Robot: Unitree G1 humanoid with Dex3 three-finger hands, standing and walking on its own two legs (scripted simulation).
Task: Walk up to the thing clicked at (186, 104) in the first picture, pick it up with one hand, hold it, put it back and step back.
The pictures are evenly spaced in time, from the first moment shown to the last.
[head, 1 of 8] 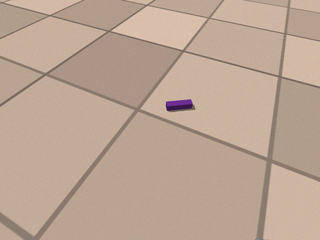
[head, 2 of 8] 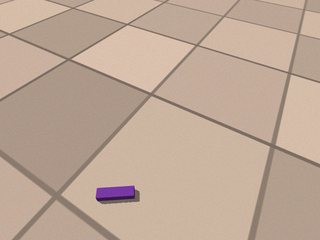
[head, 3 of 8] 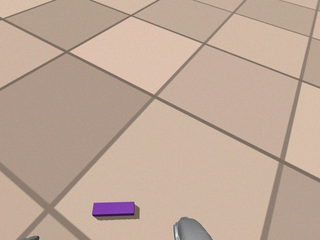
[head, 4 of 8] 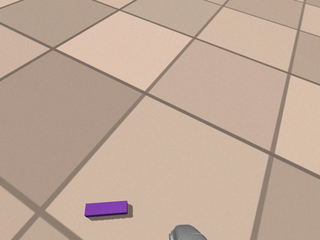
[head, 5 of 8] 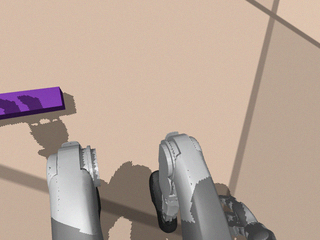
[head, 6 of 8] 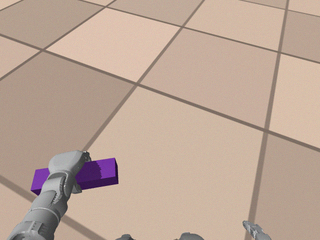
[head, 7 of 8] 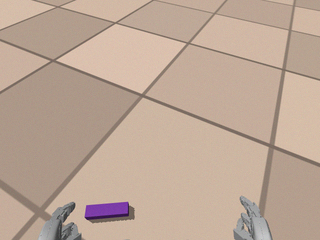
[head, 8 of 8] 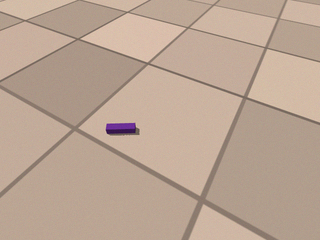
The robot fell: no
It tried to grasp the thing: yes
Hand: left
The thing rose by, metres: 0.67
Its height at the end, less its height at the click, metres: +0.00
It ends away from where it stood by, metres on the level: 0.03
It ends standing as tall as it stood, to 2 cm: yes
